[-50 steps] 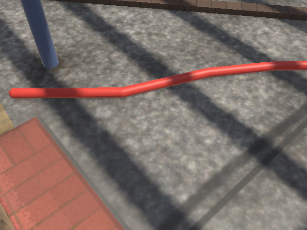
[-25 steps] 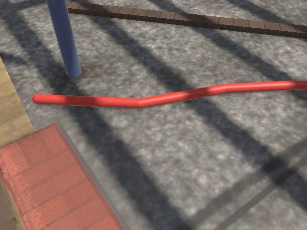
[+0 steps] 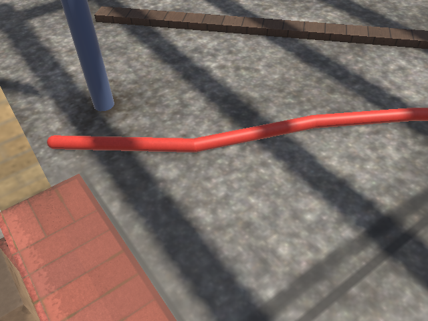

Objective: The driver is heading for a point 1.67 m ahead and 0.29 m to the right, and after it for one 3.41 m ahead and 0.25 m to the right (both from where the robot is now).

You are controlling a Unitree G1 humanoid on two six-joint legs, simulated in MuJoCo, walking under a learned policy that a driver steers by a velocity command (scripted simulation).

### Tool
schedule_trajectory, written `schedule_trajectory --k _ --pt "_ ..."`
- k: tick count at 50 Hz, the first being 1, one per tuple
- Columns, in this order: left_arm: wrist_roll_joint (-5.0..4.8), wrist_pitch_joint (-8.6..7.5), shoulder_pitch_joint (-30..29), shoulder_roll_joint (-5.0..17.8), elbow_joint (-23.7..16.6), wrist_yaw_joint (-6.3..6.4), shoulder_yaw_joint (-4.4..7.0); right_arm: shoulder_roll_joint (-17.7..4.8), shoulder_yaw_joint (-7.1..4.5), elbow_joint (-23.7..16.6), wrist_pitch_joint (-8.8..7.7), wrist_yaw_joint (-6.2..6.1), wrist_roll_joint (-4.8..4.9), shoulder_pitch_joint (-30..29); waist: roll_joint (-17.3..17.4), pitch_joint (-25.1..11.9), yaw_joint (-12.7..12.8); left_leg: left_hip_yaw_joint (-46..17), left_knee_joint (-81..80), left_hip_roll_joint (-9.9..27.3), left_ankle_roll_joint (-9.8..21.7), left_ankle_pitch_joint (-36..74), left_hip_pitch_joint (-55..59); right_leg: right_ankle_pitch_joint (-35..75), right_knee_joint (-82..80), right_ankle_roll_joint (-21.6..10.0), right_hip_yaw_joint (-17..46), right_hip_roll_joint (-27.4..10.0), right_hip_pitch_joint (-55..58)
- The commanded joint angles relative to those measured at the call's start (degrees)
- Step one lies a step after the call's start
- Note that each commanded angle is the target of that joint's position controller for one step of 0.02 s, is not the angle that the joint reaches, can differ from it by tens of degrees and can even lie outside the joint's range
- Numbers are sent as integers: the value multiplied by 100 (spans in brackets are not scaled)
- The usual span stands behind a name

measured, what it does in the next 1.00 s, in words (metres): walks ahead: left foot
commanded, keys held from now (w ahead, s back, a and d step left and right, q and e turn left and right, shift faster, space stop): no key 0.40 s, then w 0.60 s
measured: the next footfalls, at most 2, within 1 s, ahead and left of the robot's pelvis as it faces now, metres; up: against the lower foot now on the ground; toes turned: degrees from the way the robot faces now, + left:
left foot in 0.82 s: +0.19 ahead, +0.15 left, +0.00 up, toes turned +4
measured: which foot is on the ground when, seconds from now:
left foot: down 0.00-0.44, up 0.46-0.80, down 0.82-1.00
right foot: down 0.00-0.82, up 0.84-1.00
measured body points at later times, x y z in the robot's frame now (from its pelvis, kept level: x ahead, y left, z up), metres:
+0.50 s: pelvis +0.02 -0.01 +0.00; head +0.02 -0.02 +0.45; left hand +0.03 +0.23 -0.15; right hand +0.02 -0.24 -0.16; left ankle -0.01 +0.12 -0.74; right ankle +0.02 -0.07 -0.74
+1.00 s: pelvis +0.18 +0.08 +0.00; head +0.18 +0.09 +0.45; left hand +0.22 +0.33 -0.15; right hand +0.18 -0.16 -0.14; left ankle +0.15 +0.14 -0.74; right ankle +0.15 -0.05 -0.66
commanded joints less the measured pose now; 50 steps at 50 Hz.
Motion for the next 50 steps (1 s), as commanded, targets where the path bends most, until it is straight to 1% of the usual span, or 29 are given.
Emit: schedule_trajectory --k 1,4,5,12,20,21,22,23,24,25,26,27,28,29,31,33,35,37,39,40,41,42,43,44,45,46,47,48,50 --pt "-15 -53 102 585 -120 28 123 -452 -102 -73 -46 -43 2 176 -124 123 -11 -349 -354 359 101 378 -280 -99 -711 -146 969 -812 124" --pt "-12 -48 153 557 34 37 107 -433 -98 117 -47 -57 10 265 -115 136 -7 -341 -391 377 84 417 -273 -49 -757 -157 972 -812 192" --pt "-15 -44 129 594 72 43 112 -465 -100 170 -53 -56 26 201 -145 171 19 -346 -377 394 116 465 -317 16 -753 -141 954 -787 214" --pt "-18 -43 297 523 434 63 60 -397 -53 589 -39 -80 22 347 -92 162 21 -314 -401 428 81 468 -289 200 -804 -170 975 -810 343" --pt "-28 -41 467 450 771 77 15 -335 1 943 -30 -107 32 448 -81 248 28 -304 -402 458 69 474 -292 341 -830 -165 994 -797 424" --pt "-27 -35 562 466 825 73 20 -308 9 989 -25 -106 21 503 -126 139 58 -235 -333 387 81 173 -289 -264 -932 -191 1049 -777 493" --pt "-41 -10 668 610 869 72 79 -341 -12 987 -16 -99 -15 491 -251 183 111 -54 -13 215 109 -362 -490 -1114 -1038 -302 1215 -798 530" --pt "-42 33 876 812 934 71 164 -370 -27 927 -9 -77 -65 417 -486 238 192 133 458 54 139 -910 -905 -2159 -1230 -505 1572 -980 607" --pt "-28 74 1105 950 996 61 237 -390 -36 836 -7 -35 -124 281 -678 414 284 332 947 -46 178 -1272 -1451 -3106 -1505 -749 2046 -1321 657" --pt "-5 90 1317 970 1058 37 278 -360 -27 728 -25 12 -173 106 -784 641 377 480 1366 11 210 -1400 -1861 -3627 -1760 -982 2504 -1687 580" --pt "37 68 1475 899 1117 9 293 -372 -34 615 -59 61 -174 -99 -784 803 462 407 1988 167 225 -1506 -2202 -3614 -1992 -1180 2869 -1990 487" --pt "59 19 1490 853 1142 -12 305 -402 -50 508 -106 112 -155 -240 -581 843 415 283 2494 296 232 -1507 -2505 -3339 -2106 -1284 2983 -2126 510" --pt "49 -38 1378 842 1129 -21 318 -406 -62 469 -161 167 -143 -229 -365 768 293 216 2750 385 227 -1363 -2633 -2981 -2104 -1277 2858 -2111 557" --pt "26 -98 1257 820 1109 -28 324 -408 -81 470 -221 217 -128 -154 -243 630 179 223 2842 420 210 -1168 -2618 -2595 -2060 -1209 2599 -1998 590" --pt "2 -203 1195 728 1114 -40 306 -418 -118 459 -280 302 -111 -131 -348 453 89 363 2802 389 150 -791 -2510 -2044 -1980 -1071 2050 -1697 580" --pt "5 -271 1237 725 1144 -30 305 -371 -118 349 -290 337 -97 -315 -533 469 100 483 2383 352 102 -596 -2335 -1839 -1928 -1027 1733 -1549 431" --pt "15 -332 1254 795 1137 -38 327 -363 -118 207 -276 348 -77 -491 -645 538 122 539 1872 341 118 -439 -2022 -1761 -1841 -1009 1580 -1540 199" --pt "31 -359 1232 887 1110 -63 355 -385 -124 73 -274 334 -62 -573 -656 594 114 640 1431 310 190 -422 -1573 -1790 -1662 -990 1513 -1585 -101" --pt "3 -365 1044 954 1045 -104 384 -362 -139 125 -290 304 -45 -240 -506 665 -81 883 799 159 280 -142 -590 -2028 -1300 -903 1306 -1489 -760" --pt "9 -373 1032 897 1045 -121 371 -396 -172 240 -311 275 -48 76 -361 663 -201 966 573 19 309 -216 79 -2101 -947 -839 1171 -1343 -1188" --pt "55 -403 1036 751 1031 -145 319 -553 -249 416 -368 223 -49 678 -22 444 -436 743 347 101 356 -464 998 -1861 -185 -721 899 -1065 -1623" --pt "102 -448 909 379 919 -192 205 -963 -364 585 -460 159 -124 1546 1045 120 -779 -893 -615 1289 483 -1789 1694 -1255 1746 -472 100 -455 -2051" --pt "53 -475 880 235 673 -221 167 -1398 -451 632 -434 147 -98 2051 1864 -44 -762 -3393 -1758 2429 940 -3762 2023 -1851 3304 -312 -257 54 -3238" --pt "143 -462 814 735 643 -280 292 -1056 -382 576 -384 150 -97 1562 1063 362 -410 -3546 -1775 2451 1125 -3830 1397 -1460 4204 -381 180 -353 -3346" --pt "142 -472 546 732 598 -356 305 -815 -303 382 -429 203 -68 949 416 588 -181 -2885 -1631 2196 1072 -3023 938 -837 4391 -350 323 -616 -3325" --pt "102 -482 495 575 604 -396 276 -702 -262 338 -497 241 -56 701 149 570 -44 -2180 -1638 1914 977 -1981 683 -407 4268 -253 375 -779 -3089" --pt "96 -459 491 521 608 -412 281 -609 -224 323 -566 232 -44 624 115 443 53 -1679 -1660 1689 876 -1222 607 -176 4158 -157 318 -868 -2864" --pt "124 -409 507 510 623 -430 282 -483 -177 392 -617 211 -43 684 151 386 84 -1244 -1655 1501 804 -506 592 -27 4126 -63 234 -907 -2756" --pt "124 -308 394 454 578 -451 294 -424 -143 579 -677 184 -33 1026 208 381 76 -735 -1551 1320 780 763 698 202 4132 43 63 -887 -2869"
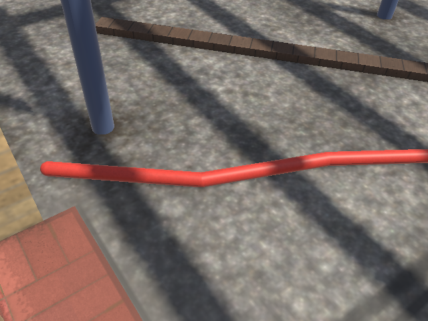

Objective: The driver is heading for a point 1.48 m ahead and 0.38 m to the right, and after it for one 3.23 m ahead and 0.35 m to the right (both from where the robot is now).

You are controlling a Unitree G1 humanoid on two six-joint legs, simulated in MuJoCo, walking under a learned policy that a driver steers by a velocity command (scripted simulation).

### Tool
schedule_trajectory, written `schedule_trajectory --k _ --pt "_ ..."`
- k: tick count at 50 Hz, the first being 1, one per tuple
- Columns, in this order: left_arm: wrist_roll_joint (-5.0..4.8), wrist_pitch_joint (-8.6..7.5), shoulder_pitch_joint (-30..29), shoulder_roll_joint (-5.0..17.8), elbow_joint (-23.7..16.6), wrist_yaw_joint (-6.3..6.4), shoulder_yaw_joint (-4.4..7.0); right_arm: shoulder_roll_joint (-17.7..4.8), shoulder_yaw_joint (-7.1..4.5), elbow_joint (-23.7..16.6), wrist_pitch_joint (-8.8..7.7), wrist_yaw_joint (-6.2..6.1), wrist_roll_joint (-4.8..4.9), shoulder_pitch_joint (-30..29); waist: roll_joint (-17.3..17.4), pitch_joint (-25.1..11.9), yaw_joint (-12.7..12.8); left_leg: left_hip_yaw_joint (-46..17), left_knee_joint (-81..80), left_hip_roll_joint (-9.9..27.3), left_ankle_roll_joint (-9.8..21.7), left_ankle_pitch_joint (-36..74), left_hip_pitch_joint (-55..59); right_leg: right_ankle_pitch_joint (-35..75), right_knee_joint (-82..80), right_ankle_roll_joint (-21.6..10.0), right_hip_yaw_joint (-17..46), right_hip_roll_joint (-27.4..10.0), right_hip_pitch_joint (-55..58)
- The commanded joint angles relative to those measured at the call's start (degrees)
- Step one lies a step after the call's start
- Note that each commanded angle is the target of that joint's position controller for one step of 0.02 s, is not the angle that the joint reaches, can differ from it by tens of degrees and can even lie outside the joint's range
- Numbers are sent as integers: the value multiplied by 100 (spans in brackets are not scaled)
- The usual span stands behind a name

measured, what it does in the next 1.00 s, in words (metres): walks ahead: right foot, then left foot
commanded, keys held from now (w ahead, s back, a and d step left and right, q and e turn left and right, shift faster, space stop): w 0.46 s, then w+e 0.54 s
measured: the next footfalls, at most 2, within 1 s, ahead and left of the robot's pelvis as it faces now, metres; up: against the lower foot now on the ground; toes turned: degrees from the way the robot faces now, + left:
right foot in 0.34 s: +0.37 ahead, -0.08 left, +0.00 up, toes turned -4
left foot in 0.88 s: +0.71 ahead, +0.07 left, +0.00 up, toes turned -10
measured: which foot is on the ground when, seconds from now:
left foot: down 0.00-0.36, up 0.38-0.86, down 0.88-1.00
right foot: up 0.00-0.32, down 0.34-0.90, up 0.92-1.00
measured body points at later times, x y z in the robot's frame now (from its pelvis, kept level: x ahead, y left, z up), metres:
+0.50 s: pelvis +0.29 -0.03 -0.01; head +0.31 -0.03 +0.44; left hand +0.34 +0.23 -0.15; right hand +0.31 -0.28 -0.16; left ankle +0.20 +0.09 -0.65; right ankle +0.33 -0.08 -0.75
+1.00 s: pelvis +0.58 +0.00 -0.01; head +0.62 +0.00 +0.43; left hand +0.64 +0.26 -0.16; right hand +0.69 -0.28 -0.12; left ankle +0.67 +0.07 -0.75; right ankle +0.43 -0.08 -0.66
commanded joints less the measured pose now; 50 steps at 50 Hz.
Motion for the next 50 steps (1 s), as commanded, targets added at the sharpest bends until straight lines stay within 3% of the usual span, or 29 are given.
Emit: schedule_trajectory --k 1,7,11,14,16,17,18,19,20,21,22,24,27,29,31,34,39,41,42,43,44,45,46,47,48,49,50 --pt "7 81 -20 193 -271 -52 56 -524 -58 22 -155 -32 25 529 497 650 58 -1332 -1129 1467 297 1152 558 472 168 159 4 -270 -1368" --pt "-51 181 -1511 70 -864 -45 -16 -472 28 208 -171 -74 10 874 617 931 -180 -763 -1138 1236 341 2908 554 998 -1291 329 -420 -89 -1443" --pt "-112 211 -2039 66 -1042 -2 -75 -603 16 351 -144 -175 -4 1100 705 976 -245 -629 -1080 1373 349 3654 1120 1049 -2487 121 -628 116 -968" --pt "-104 148 -1679 244 -983 83 -22 -724 -5 393 -120 -239 -6 943 875 722 53 -448 -325 1499 314 5354 1544 636 -2970 -208 -717 430 -110" --pt "-108 55 -348 492 -577 175 111 -906 -65 403 -52 -262 -23 819 860 42 609 -385 1274 1492 249 5969 1560 429 -3306 -459 -690 698 1268" --pt "-30 -6 604 689 -290 231 211 -945 -67 343 -33 -244 1 703 695 -452 1002 -324 2499 1321 198 4844 707 497 -3451 -635 -325 355 2687" --pt "132 -24 1322 1237 -189 276 357 -529 20 154 -26 -184 114 1003 -168 -1213 952 -73 4410 781 81 2180 -870 -216 -3486 -1030 1607 -1173 4270" --pt "17 56 1166 1244 -185 199 397 -395 -16 187 -18 -113 206 1357 -1033 -1698 656 -450 6274 -257 -59 -1708 -2371 -138 -4472 -1784 4291 -2144 4928" --pt "-112 68 448 1050 -283 153 358 -684 -84 12 0 -120 97 734 -208 -887 400 -897 6401 244 42 -1169 -2902 -645 -4754 -1545 3687 -1854 4190" --pt "-148 26 1 666 -370 137 254 -712 -85 -143 -31 -87 61 151 161 -176 336 -842 6128 470 54 -669 -2932 -538 -4957 -1368 2866 -1687 3279" --pt "-124 -27 -148 363 -316 126 170 -638 -88 -178 -25 -72 67 -22 389 252 134 -802 5773 666 66 -441 -2700 -91 -5181 -1150 2283 -1440 2570" --pt "-136 -121 12 72 -86 161 54 -441 -79 -179 122 -9 -70 64 202 492 -180 -769 5202 846 -39 -355 -2195 565 -5342 -861 1522 -993 1810" --pt "-162 -204 458 279 116 174 64 -388 -79 -339 244 72 -139 -230 76 661 -255 -510 4622 902 -231 -130 -2426 1187 -5469 -901 1181 -734 1658" --pt "-160 -194 624 408 119 176 77 -480 -77 -591 281 97 -132 -837 41 809 -150 -391 4025 957 -395 321 -2805 1452 -5590 -903 1090 -651 1717" --pt "-169 -166 811 379 122 165 59 -518 -62 -829 278 105 -80 -1449 6 868 2 -295 3243 894 -516 772 -2899 1839 -5557 -800 984 -501 1821" --pt "-156 -146 1197 426 170 175 69 -505 -20 -1106 264 102 -18 -2154 -113 766 259 -218 2417 706 -568 1259 -2851 2395 -5361 -648 994 -432 2230" --pt "-81 -84 1504 542 162 238 137 -669 -13 -1559 199 68 41 -2911 -229 718 477 -358 1771 549 -459 1097 -3056 3043 -4828 -726 1383 -652 3219" --pt "-55 -60 1285 657 78 287 193 -786 -45 -1602 126 53 62 -2686 -248 648 273 -421 1388 456 -334 765 -2520 3441 -4497 -606 1464 -697 3262" --pt "-60 -62 1075 754 8 280 229 -874 -86 -1507 84 19 62 -2245 -258 465 49 -381 1189 308 -238 531 -1790 4021 -4103 -486 1398 -626 3096" --pt "-83 -78 964 799 -46 239 248 -1021 -161 -1279 26 -41 51 -1467 -131 39 -258 -303 922 171 -120 584 -759 4318 -3290 -368 1298 -443 2911" --pt "-141 -98 866 710 -136 200 240 -1258 -256 -1080 -42 -121 -58 -519 77 -559 -656 -706 828 638 71 546 660 3444 -2066 -266 1121 -144 2165" --pt "-299 -108 1061 201 -415 192 131 -1798 -378 -1140 -49 -202 -248 214 886 -1520 -740 -2546 725 2322 383 -287 2155 989 -265 -127 678 420 880" --pt "-359 -63 1457 179 -535 205 151 -1876 -423 -1161 55 -151 -200 -112 1936 -1888 -339 -4781 -100 3066 920 -509 2520 -1838 873 -96 500 918 -371" --pt "-195 40 1256 529 -408 243 228 -1312 -319 -1298 119 -117 -123 -664 917 -960 -139 -4167 -211 2823 815 -1193 1698 -1369 1251 -129 654 410 -742" --pt "-124 70 823 478 -449 185 234 -908 -220 -1330 107 -101 -59 -1000 354 -237 -126 -3228 -356 2516 692 -1044 872 -897 1062 -94 623 215 -721" --pt "-108 100 640 329 -514 135 228 -795 -182 -1283 80 -97 -61 -1097 341 118 -19 -2527 -559 2249 525 -497 314 -661 804 -57 588 47 -568" --pt "-18 163 527 310 -578 84 247 -745 -161 -1188 39 -123 -31 -1023 546 283 61 -2014 -668 2064 431 -36 -8 -575 616 -10 576 -82 -464"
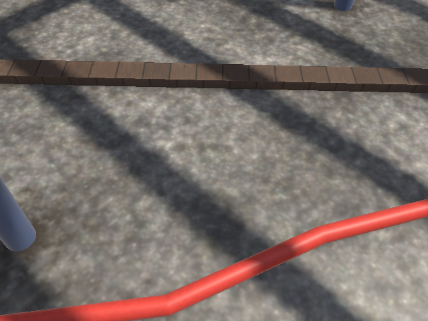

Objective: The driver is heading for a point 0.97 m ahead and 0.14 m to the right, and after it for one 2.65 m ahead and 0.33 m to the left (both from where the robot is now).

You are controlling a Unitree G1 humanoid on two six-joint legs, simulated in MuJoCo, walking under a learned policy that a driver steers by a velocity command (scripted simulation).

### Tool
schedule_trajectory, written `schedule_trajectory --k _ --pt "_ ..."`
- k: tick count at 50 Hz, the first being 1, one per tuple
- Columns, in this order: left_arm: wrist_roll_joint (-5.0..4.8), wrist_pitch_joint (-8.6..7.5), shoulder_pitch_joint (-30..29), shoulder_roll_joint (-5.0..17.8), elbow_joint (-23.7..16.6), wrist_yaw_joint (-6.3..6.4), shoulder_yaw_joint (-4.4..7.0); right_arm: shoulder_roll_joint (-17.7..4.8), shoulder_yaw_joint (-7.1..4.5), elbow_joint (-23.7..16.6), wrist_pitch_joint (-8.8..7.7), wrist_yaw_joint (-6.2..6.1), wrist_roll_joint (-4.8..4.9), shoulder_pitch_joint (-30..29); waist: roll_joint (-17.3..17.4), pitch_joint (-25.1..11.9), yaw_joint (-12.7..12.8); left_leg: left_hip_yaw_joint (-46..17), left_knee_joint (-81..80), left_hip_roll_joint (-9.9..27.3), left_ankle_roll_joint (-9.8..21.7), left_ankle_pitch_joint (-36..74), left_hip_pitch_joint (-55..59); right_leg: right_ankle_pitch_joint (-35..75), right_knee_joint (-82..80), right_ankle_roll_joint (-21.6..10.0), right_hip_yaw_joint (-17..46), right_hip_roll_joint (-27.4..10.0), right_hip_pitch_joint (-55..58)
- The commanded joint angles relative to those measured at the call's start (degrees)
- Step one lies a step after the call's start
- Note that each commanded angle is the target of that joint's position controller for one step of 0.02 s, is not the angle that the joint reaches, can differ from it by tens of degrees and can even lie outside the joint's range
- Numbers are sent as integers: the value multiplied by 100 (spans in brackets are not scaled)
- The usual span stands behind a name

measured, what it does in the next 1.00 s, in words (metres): walks ahead: right foot, then left foot 0.06 m higher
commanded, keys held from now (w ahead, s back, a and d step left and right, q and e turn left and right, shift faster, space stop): w+e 0.46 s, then w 0.20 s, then w+q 0.34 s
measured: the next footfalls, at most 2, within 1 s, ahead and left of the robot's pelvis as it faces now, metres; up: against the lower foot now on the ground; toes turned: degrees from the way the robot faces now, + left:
right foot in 0.42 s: +0.34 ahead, -0.14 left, +0.00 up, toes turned -20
left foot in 0.90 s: +0.66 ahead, -0.07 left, +0.06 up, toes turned -8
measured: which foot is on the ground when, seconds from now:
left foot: down 0.00-0.44, up 0.46-0.88, down 0.90-1.00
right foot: up 0.00-0.40, down 0.42-1.00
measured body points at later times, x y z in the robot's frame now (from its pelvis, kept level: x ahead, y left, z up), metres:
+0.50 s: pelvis +0.26 -0.06 -0.01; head +0.29 -0.08 +0.44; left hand +0.50 +0.12 -0.12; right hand +0.18 -0.31 -0.15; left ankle +0.12 +0.10 -0.64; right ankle +0.31 -0.13 -0.73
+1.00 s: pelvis +0.52 -0.13 +0.02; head +0.55 -0.15 +0.46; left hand +0.57 +0.11 -0.12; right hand +0.62 -0.40 -0.11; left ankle +0.62 -0.06 -0.67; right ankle +0.32 -0.14 -0.69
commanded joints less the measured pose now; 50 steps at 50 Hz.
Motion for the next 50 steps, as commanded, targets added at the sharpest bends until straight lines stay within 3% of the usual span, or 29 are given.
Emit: schedule_trajectory --k 1,5,10,15,18,20,21,22,23,24,25,26,27,28,31,35,38,39,40,43,45,46,47,48,49,50 --pt "149 121 192 124 -367 -129 48 -406 -103 5 -108 -37 59 718 591 -233 -175 -1704 -1877 1677 540 69 1110 377 321 81 165 -635 -1335" --pt "151 259 -425 85 -691 -262 37 -514 -142 178 -267 -2 126 1093 576 -194 -159 -850 -2090 1623 570 971 1275 970 183 152 40 -753 -1926" --pt "124 252 -1511 53 -1123 -381 -53 -545 -145 306 -256 7 86 1397 566 58 -335 111 -2119 1368 501 1585 1442 1960 -1276 256 -294 -717 -2113" --pt "171 236 -2315 77 -1483 -451 -119 -822 -210 466 -183 -88 99 1815 568 237 -552 552 -1960 1618 411 2199 2113 1851 -2565 38 -791 -589 -1769" --pt "206 249 -2199 214 -1526 -410 -58 -1015 -255 540 -50 -144 87 1878 726 59 -436 858 -1119 1691 309 4168 2605 1017 -2918 -239 -1084 -183 -1231" --pt "226 200 -1263 401 -1302 -341 55 -1182 -290 547 71 -152 88 1873 757 -523 -38 979 447 1681 292 5134 2595 610 -3213 -519 -1151 260 -129" --pt "268 145 -293 599 -977 -256 173 -1177 -282 475 115 -138 112 1799 472 -1084 391 1078 1843 1565 129 4288 1928 818 -3657 -713 -939 327 1220" --pt "327 131 229 1192 -905 -162 345 -745 -179 188 103 -88 166 1939 -386 -1762 429 1048 3668 1222 -117 1245 68 20 -3827 -1158 1038 -1111 2984" --pt "154 183 114 1671 -1078 -117 437 -664 -182 -256 42 15 162 1674 -1130 -2112 222 220 5326 -1 -414 -2315 -1826 369 -4759 -1889 4117 -2295 3823" --pt "106 258 164 1439 -1021 -57 385 -887 -212 -350 3 39 110 981 -131 -1542 399 -551 5338 343 -346 -1704 -2472 969 -4919 -1682 3349 -2142 3540" --pt "61 236 -133 1111 -942 -10 293 -721 -142 -342 -67 61 185 945 5 -893 158 -550 4922 600 -282 -1103 -2395 1634 -4925 -1493 2475 -2001 2778" --pt "47 174 -414 789 -925 -11 200 -673 -127 -189 -89 59 170 1123 296 -532 -138 -584 4268 800 -257 -851 -1929 2359 -5028 -1199 1885 -1675 2018" --pt "-2 107 -581 651 -893 1 143 -648 -129 -149 -6 60 56 1201 257 -360 -354 -613 3941 878 -286 -817 -1528 2821 -5102 -1036 1478 -1397 1515" --pt "-1 39 -683 533 -906 -9 88 -599 -115 -49 107 88 -28 1430 123 -434 -482 -603 3815 899 -313 -769 -1186 3058 -5188 -950 1184 -1237 1273" --pt "-43 -124 -295 603 -706 -58 73 -482 -106 -56 295 174 -39 1388 -14 -445 -514 -443 3813 815 -365 -533 -1317 3473 -5399 -942 902 -1083 1189" --pt "-52 -109 177 660 -519 -67 56 -623 -137 -351 372 194 -9 482 36 27 -273 -379 3151 855 -355 13 -2356 3153 -5641 -543 657 -948 1618" --pt "-25 -120 503 678 -394 -48 20 -426 -22 -526 400 219 21 -145 -89 82 12 -118 2479 680 -273 154 -2421 3698 -5725 -286 346 -958 1961" --pt "33 -147 638 671 -346 -31 -1 -416 -15 -531 390 222 25 -199 -259 31 58 -81 2666 624 -181 196 -2452 4340 -5651 -286 291 -1073 2203" --pt "52 -161 674 578 -302 -16 -45 -429 -6 -544 363 235 69 -234 -217 27 39 -115 2458 573 -126 340 -2470 4593 -5586 -258 130 -1076 2368" --pt "138 -182 786 556 -195 36 -111 -424 33 -619 307 257 61 -408 -329 41 45 104 2367 242 152 -64 -2325 5801 -5318 -233 -215 -1308 2699" --pt "149 -198 448 576 -259 70 -152 -488 19 -537 297 242 66 -37 -379 -159 -273 300 1996 -63 448 -451 -1507 7217 -4740 -121 -596 -1319 2547" --pt "101 -186 531 584 -261 101 -172 -636 -40 -457 294 204 104 86 -208 -349 -325 512 1951 -382 568 -660 -964 8066 -4364 51 -733 -1151 2394" --pt "87 -180 621 717 -219 136 -172 -666 -87 -343 298 173 127 343 -171 -509 -447 605 1872 -631 648 -896 -269 8641 -3735 205 -780 -1154 2104" --pt "49 -177 467 988 -248 166 -120 -713 -146 -156 298 165 144 859 -188 -684 -746 516 1617 -694 761 -839 657 8778 -2890 337 -808 -1185 1516" --pt "-64 -203 11 1226 -386 166 -61 -845 -248 147 307 164 143 1688 -116 -962 -1280 207 1093 -598 981 -245 2055 8190 -1641 504 -894 -1045 484" --pt "-194 -264 -758 1279 -701 106 -21 -1273 -445 496 339 127 158 2730 577 -1223 -1967 -1251 37 201 1647 161 3545 4861 948 761 -1018 -251 -1268"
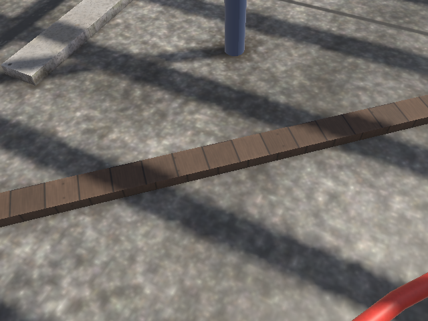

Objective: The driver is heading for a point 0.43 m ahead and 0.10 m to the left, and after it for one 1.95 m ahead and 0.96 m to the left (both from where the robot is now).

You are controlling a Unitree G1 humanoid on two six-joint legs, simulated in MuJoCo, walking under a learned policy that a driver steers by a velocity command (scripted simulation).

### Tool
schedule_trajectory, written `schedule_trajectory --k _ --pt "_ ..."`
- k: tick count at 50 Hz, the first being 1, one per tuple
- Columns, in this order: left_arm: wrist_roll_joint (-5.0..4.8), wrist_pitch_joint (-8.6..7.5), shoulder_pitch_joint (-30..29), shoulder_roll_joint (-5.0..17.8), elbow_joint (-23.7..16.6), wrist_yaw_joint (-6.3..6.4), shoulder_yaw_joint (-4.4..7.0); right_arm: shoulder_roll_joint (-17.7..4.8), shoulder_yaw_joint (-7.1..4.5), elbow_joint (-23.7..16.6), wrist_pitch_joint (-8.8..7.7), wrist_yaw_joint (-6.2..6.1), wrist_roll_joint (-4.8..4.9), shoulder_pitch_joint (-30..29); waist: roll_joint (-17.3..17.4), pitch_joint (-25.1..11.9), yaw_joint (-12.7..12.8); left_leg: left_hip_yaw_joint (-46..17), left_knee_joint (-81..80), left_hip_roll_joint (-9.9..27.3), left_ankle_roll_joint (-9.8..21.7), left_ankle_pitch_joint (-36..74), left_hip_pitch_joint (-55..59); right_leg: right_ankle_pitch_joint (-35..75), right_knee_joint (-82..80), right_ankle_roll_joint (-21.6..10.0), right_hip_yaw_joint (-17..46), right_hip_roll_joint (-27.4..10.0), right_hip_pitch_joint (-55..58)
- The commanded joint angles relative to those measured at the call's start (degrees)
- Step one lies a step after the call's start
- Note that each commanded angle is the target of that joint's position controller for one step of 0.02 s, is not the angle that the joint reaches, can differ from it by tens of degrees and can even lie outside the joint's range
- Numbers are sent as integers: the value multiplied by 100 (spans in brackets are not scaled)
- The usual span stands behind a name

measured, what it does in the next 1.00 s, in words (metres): walks ahead, turning left: right foot, then left foot 0.06 m lower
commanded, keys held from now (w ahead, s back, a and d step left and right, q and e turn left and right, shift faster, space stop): w+q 0.68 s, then q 0.32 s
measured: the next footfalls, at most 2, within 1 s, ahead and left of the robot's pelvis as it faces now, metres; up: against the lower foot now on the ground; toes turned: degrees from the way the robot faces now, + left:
right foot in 0.30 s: +0.33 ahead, -0.12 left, +0.06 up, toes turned +12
left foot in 0.76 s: +0.50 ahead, +0.20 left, +0.00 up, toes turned +29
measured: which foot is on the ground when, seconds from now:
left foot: down 0.00-0.30, up 0.32-0.74, down 0.76-1.00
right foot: down 0.00-0.00, up 0.02-0.28, down 0.30-0.76, up 0.78-1.00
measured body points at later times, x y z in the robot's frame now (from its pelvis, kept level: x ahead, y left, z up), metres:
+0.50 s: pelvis +0.27 -0.01 +0.05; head +0.29 -0.02 +0.50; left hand +0.22 +0.26 -0.06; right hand +0.53 -0.22 -0.04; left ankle +0.26 +0.10 -0.63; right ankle +0.29 -0.13 -0.69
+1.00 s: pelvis +0.50 +0.13 -0.01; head +0.56 +0.17 +0.43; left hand +0.48 +0.42 -0.13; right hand +0.69 -0.08 -0.14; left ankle +0.46 +0.19 -0.75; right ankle +0.64 +0.05 -0.68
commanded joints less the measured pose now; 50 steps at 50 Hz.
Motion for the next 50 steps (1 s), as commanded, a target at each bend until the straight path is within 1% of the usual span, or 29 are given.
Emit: schedule_trajectory --k 1,2,3,4,5,8,10,13,14,15,16,17,18,20,21,24,27,34,36,37,38,39,40,41,42,43,44,46,50 --pt "-62 -268 -997 973 -1050 -55 204 -1502 -511 622 -23 -128 80 2524 1567 -1454 -1255 -3586 -2514 1715 1653 1677 4828 -843 5405 451 457 471 -4496" --pt "-9 -315 -934 838 -1231 -90 151 -1472 -502 353 -64 -180 72 1854 578 -1126 -742 -3875 -2774 1988 1464 1307 3868 -698 4859 189 1320 -115 -4331" --pt "-46 -299 -1018 843 -1245 -132 160 -1148 -418 301 -95 -207 -24 1413 -82 -534 -468 -3692 -3128 1891 1109 512 2934 -706 4080 88 1387 -370 -4079" --pt "-13 -246 -883 832 -1263 -154 177 -959 -358 254 -118 -227 -74 1001 -288 27 -100 -3347 -3352 1731 835 280 2164 -781 3281 21 1349 -545 -3833" --pt "54 -153 -885 835 -1302 -145 187 -908 -333 163 -183 -251 -72 579 -150 277 137 -2882 -3557 1507 620 220 1508 -919 2570 47 1291 -636 -3414" --pt "128 25 -977 611 -1432 -259 131 -1201 -432 146 -372 -199 5 143 487 142 416 -1603 -3812 761 458 608 297 671 690 183 644 -279 -1728" --pt "61 93 -960 665 -1396 -335 149 -1418 -550 239 -356 -93 47 414 595 -264 316 -1494 -3771 623 380 444 504 1466 -7 368 313 24 -1005" --pt "-17 97 -504 913 -1200 -235 271 -1263 -541 173 -322 -85 -15 195 675 -375 501 -1609 -3153 747 88 201 898 1872 -130 412 495 -256 -655" --pt "42 34 -200 1000 -1091 -194 313 -1223 -537 116 -306 -100 -78 50 610 -400 666 -1598 -2546 718 5 177 934 1835 -300 372 505 -294 -410" --pt "129 -53 662 1146 -789 -157 392 -1152 -540 30 -266 -117 -108 -160 288 -618 1064 -1442 -1244 439 -107 242 734 1444 -553 308 540 -232 254" --pt "280 -181 978 1459 -676 -106 480 -809 -464 -183 -213 -58 21 -138 -947 -565 1077 -933 553 -200 -280 -336 -111 146 -1433 179 1452 -780 590" --pt "250 -248 138 1891 -895 -48 572 -481 -325 -461 -158 -38 102 584 -2201 -572 171 -1034 1334 -80 -168 -526 -569 -1820 -2647 -412 3832 -1908 -147" --pt "227 -302 -667 1473 -1218 -72 497 -783 -321 -361 -94 -21 84 646 -1437 -143 -49 -1307 1603 410 -126 -365 -581 -2432 -2944 -747 4073 -2143 -760" --pt "207 -384 -785 981 -1217 -72 378 -1089 -396 -383 -47 67 -28 199 -171 56 43 -1367 1480 749 -287 53 -822 -1122 -2629 -780 3162 -1848 -764" --pt "190 -421 -616 954 -1102 1 359 -1057 -403 -474 -31 124 -102 29 -107 -68 69 -1324 1294 792 -371 227 -879 -534 -2570 -699 2664 -1684 -572" --pt "143 -512 -275 873 -804 91 345 -843 -332 -718 63 292 -52 -379 -194 -268 113 -1100 746 698 -500 1109 -856 335 -2682 -549 1652 -1366 -349" --pt "107 -567 -336 918 -748 59 370 -720 -269 -869 100 383 -20 -646 -181 -229 110 -905 -295 634 -521 2023 -518 430 -2754 -505 1046 -1271 -491" --pt "20 -493 -76 1058 -520 16 439 -775 -191 -883 13 397 -153 -1031 -7 165 319 -581 -2066 667 -247 2717 337 1175 -2338 -332 97 -1263 -306" --pt "-66 -419 -35 1191 -491 7 480 -910 -266 -600 -107 331 -288 -328 349 -174 49 -317 -2368 292 -150 2297 1188 2835 -781 -335 -324 -1029 -369" --pt "-169 -368 107 1196 -470 7 486 -1008 -311 -277 -227 260 -413 539 589 -345 -259 -199 -2726 51 -51 2462 2110 3256 597 -276 -495 -813 -843" --pt "-202 -340 90 1120 -580 1 470 -1420 -422 43 -337 146 -525 1556 1044 -713 -628 -756 -2453 626 273 4506 3592 1439 2586 -79 -620 -323 -2119" --pt "-112 -275 665 546 -750 25 336 -1857 -489 40 -374 42 -404 1998 1788 -1498 -361 -2256 -769 2303 946 9094 5653 -3011 4585 146 -182 193 -4142" --pt "-95 -150 405 817 -888 120 318 -2051 -572 -57 -313 -58 -63 2447 1569 -2612 -898 -2989 -1224 2862 1629 9552 6303 -2572 5221 370 521 229 -4833" --pt "1 -112 -110 935 -964 125 304 -1884 -537 -235 -243 -188 19 1978 1071 -2239 -786 -2947 -1779 2579 1466 7804 5595 -1755 5012 386 790 -101 -4906" --pt "88 -79 -431 992 -935 65 309 -1448 -415 -317 -187 -248 76 1319 486 -1422 -495 -2608 -2152 2046 1103 6416 4433 -1094 4194 428 865 -347 -4667" --pt "164 0 -580 928 -988 15 307 -1272 -337 -336 -127 -283 113 1056 294 -1150 -232 -2625 -2399 1813 1049 6335 3588 -898 3874 515 807 -347 -4182" --pt "197 128 -415 869 -996 -16 286 -1304 -352 -347 -119 -298 124 1086 700 -1147 -142 -2787 -2419 1988 1308 6655 3199 -1020 3791 595 852 -390 -3953" --pt "185 300 -471 803 -1002 -19 254 -1196 -342 -338 -126 -273 112 1020 354 -1068 13 -2521 -2500 1703 1155 6248 2674 -1058 3193 628 863 -398 -3691" --pt "126 309 -970 604 -1247 -33 137 -1291 -410 -307 -72 -238 61 1027 489 -1157 9 -2102 -2396 1069 610 5824 2080 56 1724 427 667 -52 -3001"
Velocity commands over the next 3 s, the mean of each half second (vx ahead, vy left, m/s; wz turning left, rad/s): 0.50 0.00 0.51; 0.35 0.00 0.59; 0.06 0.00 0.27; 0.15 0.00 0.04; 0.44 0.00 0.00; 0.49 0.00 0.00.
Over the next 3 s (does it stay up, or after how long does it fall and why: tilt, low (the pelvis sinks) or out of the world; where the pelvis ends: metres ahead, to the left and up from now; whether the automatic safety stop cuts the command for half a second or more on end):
stays up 1.06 0.52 0.02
